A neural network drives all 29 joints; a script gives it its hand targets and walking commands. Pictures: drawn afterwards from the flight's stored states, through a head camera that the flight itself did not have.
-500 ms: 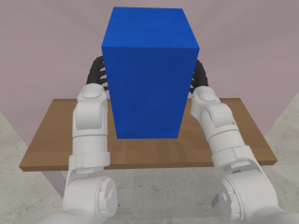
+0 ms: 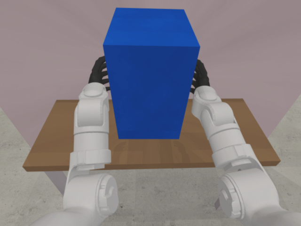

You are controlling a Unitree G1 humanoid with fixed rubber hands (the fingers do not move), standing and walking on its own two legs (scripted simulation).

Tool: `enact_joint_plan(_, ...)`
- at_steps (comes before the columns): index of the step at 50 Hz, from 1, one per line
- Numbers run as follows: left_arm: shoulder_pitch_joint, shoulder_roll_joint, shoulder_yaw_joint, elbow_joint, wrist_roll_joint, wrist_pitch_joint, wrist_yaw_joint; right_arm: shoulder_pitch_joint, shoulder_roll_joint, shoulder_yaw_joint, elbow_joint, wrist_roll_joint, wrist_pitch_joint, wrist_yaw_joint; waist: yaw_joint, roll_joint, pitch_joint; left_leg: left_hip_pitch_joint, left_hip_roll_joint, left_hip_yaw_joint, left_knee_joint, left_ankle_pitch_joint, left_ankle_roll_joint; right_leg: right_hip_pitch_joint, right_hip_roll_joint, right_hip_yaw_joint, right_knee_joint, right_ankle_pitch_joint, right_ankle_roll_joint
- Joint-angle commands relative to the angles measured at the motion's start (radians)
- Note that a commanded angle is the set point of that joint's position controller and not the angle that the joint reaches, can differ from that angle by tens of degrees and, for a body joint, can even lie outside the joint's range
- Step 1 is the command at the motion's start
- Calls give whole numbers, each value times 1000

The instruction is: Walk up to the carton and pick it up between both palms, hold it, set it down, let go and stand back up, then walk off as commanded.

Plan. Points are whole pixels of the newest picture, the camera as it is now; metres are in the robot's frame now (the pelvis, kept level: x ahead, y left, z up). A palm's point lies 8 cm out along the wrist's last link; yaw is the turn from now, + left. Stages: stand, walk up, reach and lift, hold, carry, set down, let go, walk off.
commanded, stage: hold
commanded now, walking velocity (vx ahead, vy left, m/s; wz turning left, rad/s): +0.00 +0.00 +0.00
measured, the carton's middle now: (149, 77) +0.42 +0.01 +0.20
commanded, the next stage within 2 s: none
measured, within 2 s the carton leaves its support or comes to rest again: neither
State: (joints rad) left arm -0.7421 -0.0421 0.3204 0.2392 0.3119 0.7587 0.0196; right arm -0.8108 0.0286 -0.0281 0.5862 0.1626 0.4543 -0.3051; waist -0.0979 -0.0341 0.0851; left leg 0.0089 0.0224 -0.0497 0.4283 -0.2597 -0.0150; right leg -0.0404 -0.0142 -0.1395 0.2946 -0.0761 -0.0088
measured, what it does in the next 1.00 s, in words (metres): stands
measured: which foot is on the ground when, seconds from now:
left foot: down 0.00-1.00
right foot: down 0.00-1.00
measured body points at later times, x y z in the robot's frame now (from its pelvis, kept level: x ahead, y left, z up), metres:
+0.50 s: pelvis +0.00 +0.00 +0.00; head -0.04 +0.02 +0.45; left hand +0.40 +0.13 +0.20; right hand +0.39 -0.13 +0.19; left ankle +0.00 +0.12 -0.74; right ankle +0.07 -0.12 -0.74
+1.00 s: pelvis +0.00 -0.01 +0.00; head -0.03 +0.02 +0.45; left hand +0.40 +0.13 +0.20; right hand +0.39 -0.13 +0.20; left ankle +0.00 +0.12 -0.74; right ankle +0.07 -0.12 -0.74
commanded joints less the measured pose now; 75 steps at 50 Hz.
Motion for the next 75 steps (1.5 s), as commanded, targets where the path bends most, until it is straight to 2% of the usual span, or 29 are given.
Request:
enact_joint_plan(1, -936, -600, -546, -188, -220, -101, -119, -989, 646, 361, -412, 130, -127, 158, -24, 84, -676, -93, -73, 28, -68, 374, -43, 354, 71, 33, 27, 92, 69)
enact_joint_plan(4, -858, -599, -549, -156, -206, -92, -117, -950, 610, 356, -419, 128, -124, 153, -27, 98, -659, -80, -74, 29, -59, 398, -48, 356, 72, 41, 19, 129, 65)
enact_joint_plan(7, -867, -579, -491, -68, -152, -71, -130, -973, 595, 312, -335, 106, -120, 162, -15, 113, -534, -146, -66, 27, -104, 248, -35, 332, 62, 39, 5, -7, 59)
enact_joint_plan(9, -888, -578, -485, -80, -168, -84, -131, -1014, 617, 325, -363, 116, -130, 165, -1, 75, -584, -151, -72, 36, -101, 243, -24, 348, 60, 39, 11, 13, 67)
enact_joint_plan(12, -906, -614, -539, -175, -204, -93, -123, -988, 639, 353, -424, 136, -136, 157, -23, 112, -692, -69, -69, 31, -59, 413, -49, 374, 72, 36, 30, 133, 66)
enact_joint_plan(14, -886, -614, -534, -133, -195, -91, -121, -947, 606, 330, -366, 119, -122, 153, -42, 115, -630, -62, -63, 21, -61, 402, -58, 333, 78, 35, 22, 101, 61)
enact_joint_plan(16, -850, -613, -554, -173, -200, -83, -122, -951, 604, 356, -423, 140, -132, 153, -36, 126, -675, -39, -67, 22, -38, 467, -67, 358, 77, 38, 23, 140, 64)
enact_joint_plan(20, -867, -561, -472, -64, -152, -75, -135, -973, 617, 320, -330, 101, -115, 158, -4, 73, -521, -166, -75, 40, -107, 223, -23, 335, 59, 38, 5, -9, 64)
enact_joint_plan(23, -919, -601, -543, -208, -206, -99, -128, -1002, 660, 378, -459, 145, -139, 155, -11, 85, -704, -90, -75, 36, -67, 386, -38, 395, 65, 42, 39, 146, 75)
enact_joint_plan(24, -926, -612, -562, -218, -214, -102, -118, -1000, 654, 382, -466, 154, -137, 155, -20, 118, -714, -68, -67, 31, -50, 456, -51, 384, 76, 40, 38, 152, 68)
enact_joint_plan(26, -879, -594, -557, -197, -216, -90, -113, -962, 640, 390, -458, 150, -126, 149, -18, 95, -698, -50, -73, 31, -37, 469, -53, 364, 81, 37, 31, 154, 68)
enact_joint_plan(33, -855, -552, -479, -93, -167, -75, -134, -965, 635, 363, -385, 122, -110, 149, 1, 60, -563, -156, -85, 44, -97, 262, -16, 367, 57, 44, 9, 58, 75)
enact_joint_plan(38, -908, -596, -564, -205, -225, -94, -114, -986, 640, 381, -444, 139, -122, 149, -14, 112, -693, -79, -77, 37, -55, 412, -49, 359, 73, 44, 31, 124, 70)
enact_joint_plan(40, -878, -561, -510, -132, -190, -82, -125, -915, 624, 340, -343, 124, -98, 146, -19, 109, -605, -108, -87, 44, -73, 316, -39, 337, 58, 51, 13, 75, 70)
enact_joint_plan(43, -868, -573, -500, -107, -185, -77, -141, -985, 638, 349, -409, 117, -115, 149, -2, 70, -608, -167, -84, 46, -105, 226, -19, 384, 51, 48, 20, 64, 72)
enact_joint_plan(44, -909, -552, -491, -88, -184, -86, -140, -987, 642, 330, -350, 109, -108, 150, -10, 72, -586, -187, -87, 46, -106, 203, -18, 373, 49, 46, 16, 32, 75)
enact_joint_plan(46, -930, -591, -553, -185, -222, -97, -126, -1010, 645, 367, -444, 142, -127, 151, -20, 107, -723, -101, -71, 33, -67, 367, -41, 394, 66, 41, 36, 117, 69)
enact_joint_plan(47, -919, -569, -530, -178, -207, -95, -122, -969, 640, 361, -393, 140, -115, 150, -15, 115, -676, -97, -71, 31, -61, 397, -46, 379, 66, 42, 38, 119, 67)
enact_joint_plan(51, -853, -584, -510, -96, -188, -80, -132, -971, 617, 345, -392, 127, -115, 149, -19, 100, -621, -113, -79, 33, -75, 337, -41, 364, 63, 44, 18, 88, 68)
enact_joint_plan(53, -878, -584, -537, -192, -205, -91, -130, -970, 636, 381, -439, 143, -122, 146, -11, 99, -699, -81, -80, 34, -55, 410, -41, 390, 66, 45, 33, 148, 76)
enact_joint_plan(54, -878, -569, -516, -154, -201, -93, -128, -964, 637, 385, -439, 138, -116, 141, -10, 68, -662, -98, -82, 35, -61, 387, -37, 384, 66, 39, 29, 147, 76)
enact_joint_plan(56, -873, -584, -545, -195, -207, -85, -128, -932, 628, 370, -434, 149, -110, 139, -33, 108, -660, -89, -78, 28, -54, 416, -49, 385, 69, 45, 37, 162, 74)
enact_joint_plan(57, -881, -576, -526, -163, -199, -86, -129, -950, 631, 363, -408, 134, -108, 143, -13, 87, -627, -110, -86, 38, -65, 360, -41, 364, 65, 46, 24, 130, 74)
enact_joint_plan(61, -889, -576, -544, -193, -200, -78, -132, -910, 618, 359, -396, 138, -99, 143, -38, 100, -615, -91, -70, 27, -63, 373, -50, 349, 67, 48, 23, 97, 65)
enact_joint_plan(66, -871, -580, -535, -236, -199, -83, -125, -934, 644, 405, -460, 147, -110, 141, -4, 82, -678, -69, -78, 39, -55, 416, -44, 388, 70, 43, 34, 157, 75)
enact_joint_plan(67, -869, -591, -571, -230, -207, -78, -124, -932, 621, 388, -461, 149, -112, 142, -26, 124, -660, -70, -77, 34, -46, 434, -57, 369, 73, 44, 34, 162, 68)
enact_joint_plan(68, -862, -588, -567, -223, -208, -77, -123, -931, 616, 385, -464, 152, -109, 143, -31, 108, -659, -71, -70, 26, -48, 438, -55, 360, 75, 40, 32, 137, 69)
enact_joint_plan(70, -855, -572, -531, -168, -179, -65, -123, -963, 613, 378, -432, 141, -107, 149, -6, 98, -608, -86, -73, 35, -64, 362, -48, 336, 69, 47, 14, 74, 65)
enact_joint_plan(75, -891, -583, -533, -177, -195, -73, -129, -953, 615, 354, -403, 129, -109, 152, -19, 92, -614, -101, -64, 31, -81, 343, -44, 340, 67, 41, 20, 60, 65)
